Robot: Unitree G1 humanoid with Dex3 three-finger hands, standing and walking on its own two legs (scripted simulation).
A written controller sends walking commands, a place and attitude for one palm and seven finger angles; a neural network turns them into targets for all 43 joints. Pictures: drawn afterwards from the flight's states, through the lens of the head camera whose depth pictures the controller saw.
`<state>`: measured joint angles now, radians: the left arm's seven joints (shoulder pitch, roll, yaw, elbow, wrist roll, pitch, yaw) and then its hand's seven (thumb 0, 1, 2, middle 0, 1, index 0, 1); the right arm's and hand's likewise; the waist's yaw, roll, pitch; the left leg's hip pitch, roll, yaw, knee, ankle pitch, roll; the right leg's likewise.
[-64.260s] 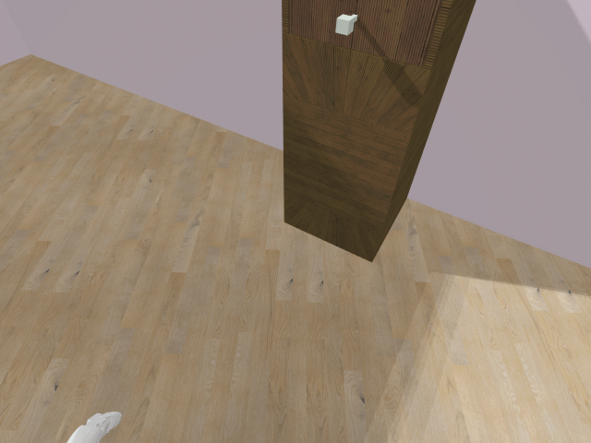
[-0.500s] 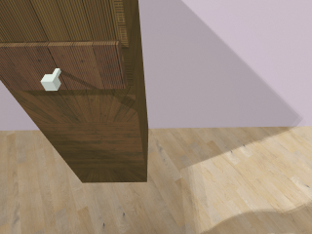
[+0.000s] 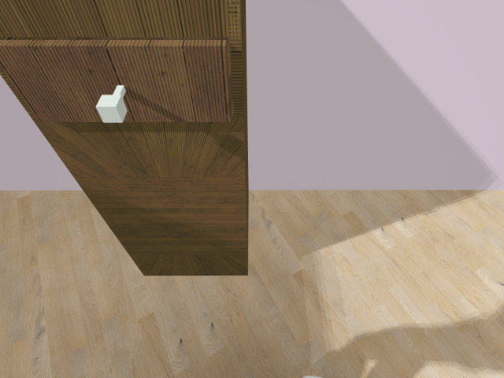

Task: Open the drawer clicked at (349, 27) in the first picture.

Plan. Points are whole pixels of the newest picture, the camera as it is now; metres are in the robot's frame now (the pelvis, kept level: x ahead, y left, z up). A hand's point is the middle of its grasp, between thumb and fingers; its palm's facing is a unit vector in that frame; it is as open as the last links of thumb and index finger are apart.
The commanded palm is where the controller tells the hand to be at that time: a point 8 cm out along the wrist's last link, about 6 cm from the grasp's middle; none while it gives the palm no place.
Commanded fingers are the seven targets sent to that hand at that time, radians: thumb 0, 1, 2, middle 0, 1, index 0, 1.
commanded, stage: come to a stop and stand still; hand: left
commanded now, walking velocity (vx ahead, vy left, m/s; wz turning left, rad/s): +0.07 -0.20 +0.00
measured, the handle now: (115, 101) +0.51 +0.28 +0.15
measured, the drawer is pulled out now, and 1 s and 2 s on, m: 0.02 0.02 0.02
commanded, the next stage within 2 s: look again from close up in 0.98 s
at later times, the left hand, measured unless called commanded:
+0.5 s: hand out of the picture -0.01 +0.18 -0.18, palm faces +0.00 -0.99 -0.16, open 7.3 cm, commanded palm none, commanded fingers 0.00 0.90 0.90 -0.20 -0.30 -0.20 -0.30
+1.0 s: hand out of the picture -0.03 +0.23 -0.17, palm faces +0.01 -0.98 -0.18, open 7.4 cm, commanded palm none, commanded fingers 0.00 0.90 0.90 -0.20 -0.30 -0.20 -0.30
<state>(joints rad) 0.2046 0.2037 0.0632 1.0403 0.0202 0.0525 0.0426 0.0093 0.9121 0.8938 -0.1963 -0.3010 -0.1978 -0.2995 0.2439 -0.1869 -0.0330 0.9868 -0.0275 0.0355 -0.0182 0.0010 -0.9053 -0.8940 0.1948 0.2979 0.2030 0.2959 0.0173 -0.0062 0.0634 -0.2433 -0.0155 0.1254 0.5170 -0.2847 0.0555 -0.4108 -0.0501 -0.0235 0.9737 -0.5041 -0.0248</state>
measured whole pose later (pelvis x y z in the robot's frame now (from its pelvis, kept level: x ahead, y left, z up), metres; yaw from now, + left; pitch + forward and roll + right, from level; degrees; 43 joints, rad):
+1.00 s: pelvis -0.02 +0.06 +0.01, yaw -1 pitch +0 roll +0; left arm 0.31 0.16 -0.01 1.09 0.02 0.00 0.03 0.01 0.91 0.89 -0.19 -0.30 -0.20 -0.30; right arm 0.29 -0.16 0.01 1.08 -0.01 -0.01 -0.02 0.01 -0.92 -0.89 0.20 0.30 0.20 0.30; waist 0.00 -0.01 0.02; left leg -0.22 -0.05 0.12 0.46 -0.24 0.10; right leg -0.16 -0.06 -0.04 0.47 -0.30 0.04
